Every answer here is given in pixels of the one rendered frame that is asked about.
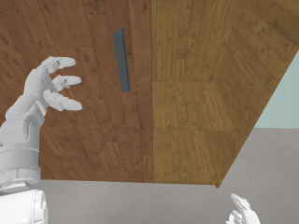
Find robot left hand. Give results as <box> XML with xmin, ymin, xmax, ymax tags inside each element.
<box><xmin>23</xmin><ymin>56</ymin><xmax>82</xmax><ymax>111</ymax></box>

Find robot left forearm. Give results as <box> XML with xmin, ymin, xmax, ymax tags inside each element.
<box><xmin>0</xmin><ymin>93</ymin><xmax>48</xmax><ymax>196</ymax></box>

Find wardrobe door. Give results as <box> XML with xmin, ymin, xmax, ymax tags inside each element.
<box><xmin>0</xmin><ymin>0</ymin><xmax>153</xmax><ymax>183</ymax></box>

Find robot left upper arm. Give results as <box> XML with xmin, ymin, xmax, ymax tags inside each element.
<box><xmin>0</xmin><ymin>189</ymin><xmax>49</xmax><ymax>224</ymax></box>

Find robot right hand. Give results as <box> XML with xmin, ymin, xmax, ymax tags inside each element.
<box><xmin>226</xmin><ymin>193</ymin><xmax>261</xmax><ymax>224</ymax></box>

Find handle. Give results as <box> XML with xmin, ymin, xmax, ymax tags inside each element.
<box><xmin>112</xmin><ymin>27</ymin><xmax>131</xmax><ymax>92</ymax></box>

